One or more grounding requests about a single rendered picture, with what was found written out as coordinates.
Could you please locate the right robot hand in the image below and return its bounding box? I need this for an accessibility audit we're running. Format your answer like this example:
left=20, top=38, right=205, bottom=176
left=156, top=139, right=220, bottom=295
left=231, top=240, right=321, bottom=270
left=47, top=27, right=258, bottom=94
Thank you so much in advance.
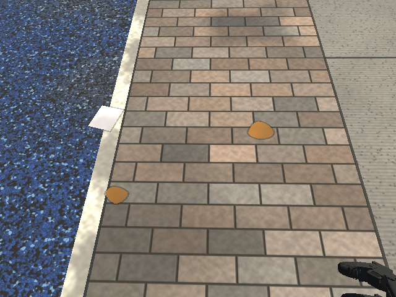
left=338, top=261, right=396, bottom=297

